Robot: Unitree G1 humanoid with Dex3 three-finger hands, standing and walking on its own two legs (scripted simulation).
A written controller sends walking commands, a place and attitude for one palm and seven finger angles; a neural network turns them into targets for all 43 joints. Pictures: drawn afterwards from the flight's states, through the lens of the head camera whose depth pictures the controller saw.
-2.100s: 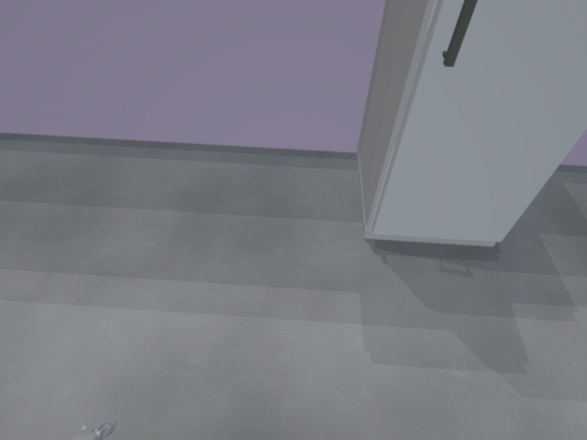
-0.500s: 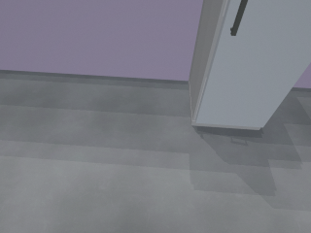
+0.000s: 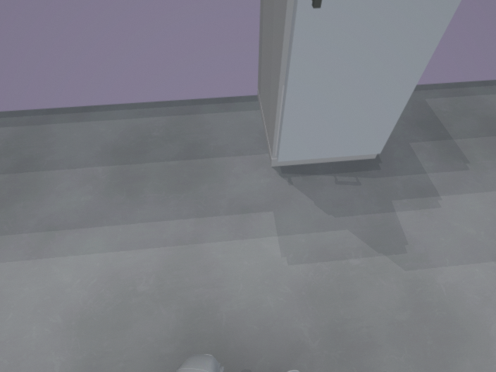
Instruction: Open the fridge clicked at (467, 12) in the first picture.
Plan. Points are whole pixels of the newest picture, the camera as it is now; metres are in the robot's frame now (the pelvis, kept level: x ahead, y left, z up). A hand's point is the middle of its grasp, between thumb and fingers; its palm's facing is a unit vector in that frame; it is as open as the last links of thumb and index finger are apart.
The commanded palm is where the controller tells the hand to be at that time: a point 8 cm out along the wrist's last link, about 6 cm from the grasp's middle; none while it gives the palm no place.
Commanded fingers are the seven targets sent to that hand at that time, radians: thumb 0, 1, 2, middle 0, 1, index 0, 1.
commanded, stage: walk to a spot facing it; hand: left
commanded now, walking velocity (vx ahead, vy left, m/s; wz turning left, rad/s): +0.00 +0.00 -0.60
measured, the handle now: out of the picture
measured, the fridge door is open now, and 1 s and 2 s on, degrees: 0 0 0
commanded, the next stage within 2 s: none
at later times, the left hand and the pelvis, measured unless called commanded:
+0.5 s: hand (134, 367) +0.13 +0.22 -0.16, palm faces -0.31 -0.92 -0.23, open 7.4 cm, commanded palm none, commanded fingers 0.00 0.90 0.90 -0.20 -0.30 -0.20 -0.30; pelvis -0.03 +0.05 +0.01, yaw -20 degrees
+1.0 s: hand (178, 351) +0.17 +0.15 -0.17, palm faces -0.52 -0.83 -0.20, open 7.4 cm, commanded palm none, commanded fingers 0.00 0.90 0.90 -0.20 -0.30 -0.20 -0.30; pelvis +0.05 -0.01 +0.00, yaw -36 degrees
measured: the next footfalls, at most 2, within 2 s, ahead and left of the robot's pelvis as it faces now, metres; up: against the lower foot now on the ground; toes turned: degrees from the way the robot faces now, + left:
left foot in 0.14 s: +0.01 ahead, +0.14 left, +0.00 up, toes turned -6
right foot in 0.62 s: -0.06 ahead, -0.10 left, +0.00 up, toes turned -29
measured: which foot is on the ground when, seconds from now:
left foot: up 0.00-0.12, down 0.14-0.62, up 0.64-1.00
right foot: down 0.00-0.14, up 0.16-0.60, down 0.62-1.00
